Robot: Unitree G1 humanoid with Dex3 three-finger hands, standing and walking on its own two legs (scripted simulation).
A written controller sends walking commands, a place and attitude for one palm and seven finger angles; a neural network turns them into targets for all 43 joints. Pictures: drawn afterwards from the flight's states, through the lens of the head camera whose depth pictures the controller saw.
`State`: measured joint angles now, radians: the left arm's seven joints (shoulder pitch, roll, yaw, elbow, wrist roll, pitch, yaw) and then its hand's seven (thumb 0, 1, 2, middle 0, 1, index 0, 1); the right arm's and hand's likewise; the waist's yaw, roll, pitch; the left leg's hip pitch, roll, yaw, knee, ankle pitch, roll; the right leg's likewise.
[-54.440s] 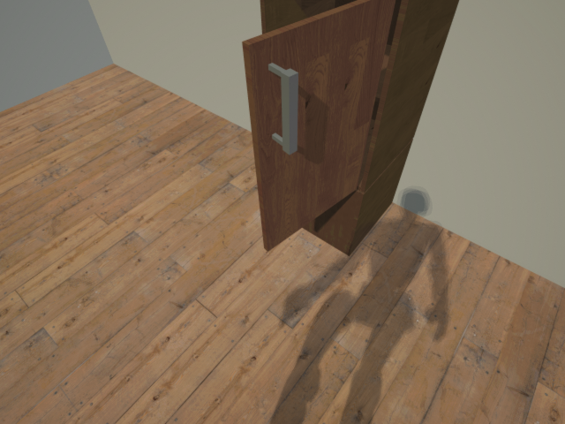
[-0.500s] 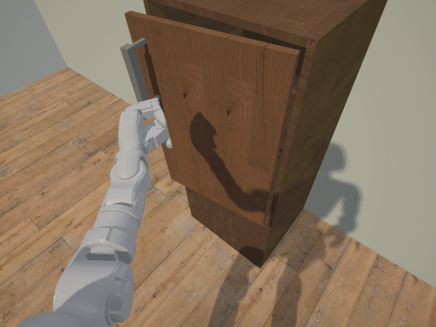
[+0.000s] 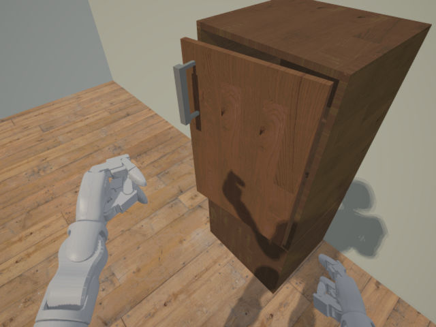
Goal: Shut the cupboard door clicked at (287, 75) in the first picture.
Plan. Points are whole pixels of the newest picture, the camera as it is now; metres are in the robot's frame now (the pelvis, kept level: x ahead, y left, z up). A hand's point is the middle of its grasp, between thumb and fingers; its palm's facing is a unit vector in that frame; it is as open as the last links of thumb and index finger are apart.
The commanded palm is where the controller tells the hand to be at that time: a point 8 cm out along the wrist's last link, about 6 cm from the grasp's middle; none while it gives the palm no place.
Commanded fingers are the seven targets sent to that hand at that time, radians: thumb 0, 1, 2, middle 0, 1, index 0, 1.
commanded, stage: draw the hand back to the body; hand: left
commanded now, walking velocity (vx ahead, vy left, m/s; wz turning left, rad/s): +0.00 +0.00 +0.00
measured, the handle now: (188, 93) +0.65 +0.14 +0.12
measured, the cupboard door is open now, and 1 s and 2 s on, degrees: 8 8 8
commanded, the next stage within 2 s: step back with the hand held close in 0.88 s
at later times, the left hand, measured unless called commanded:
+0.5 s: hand (45, 223) +0.21 +0.27 +0.16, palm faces +0.43 -0.79 -0.43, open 6.1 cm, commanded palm +0.17 +0.31 +0.18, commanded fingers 0.00 0.90 0.90 -0.20 -0.30 -0.20 -0.30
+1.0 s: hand (38, 220) +0.21 +0.27 +0.17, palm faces +0.46 -0.79 -0.41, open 7.4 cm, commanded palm +0.16 +0.31 +0.18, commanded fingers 0.00 0.90 0.90 -0.20 -0.30 -0.20 -0.30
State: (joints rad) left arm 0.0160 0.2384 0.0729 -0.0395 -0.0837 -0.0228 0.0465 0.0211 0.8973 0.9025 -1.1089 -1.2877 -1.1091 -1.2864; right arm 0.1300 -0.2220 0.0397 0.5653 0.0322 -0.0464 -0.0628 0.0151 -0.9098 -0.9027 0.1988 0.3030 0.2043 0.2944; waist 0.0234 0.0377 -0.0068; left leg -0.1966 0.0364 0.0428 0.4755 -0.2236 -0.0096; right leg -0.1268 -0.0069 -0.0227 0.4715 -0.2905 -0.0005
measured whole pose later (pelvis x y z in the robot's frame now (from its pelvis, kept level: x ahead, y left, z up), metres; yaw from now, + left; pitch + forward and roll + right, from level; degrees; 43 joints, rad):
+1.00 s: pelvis +0.02 +0.01 +0.00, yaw +0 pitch -4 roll +0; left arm 0.47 0.35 0.36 -0.38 -0.07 -0.10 0.11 0.02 0.89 0.90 -0.21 -0.30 -0.21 -0.30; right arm 0.19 -0.22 0.02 0.62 0.01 -0.07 -0.07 0.02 -0.91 -0.90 0.20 0.30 0.21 0.29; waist 0.06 0.07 0.00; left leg -0.12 0.03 0.05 0.43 -0.24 0.00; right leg -0.04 -0.02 -0.02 0.39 -0.28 0.01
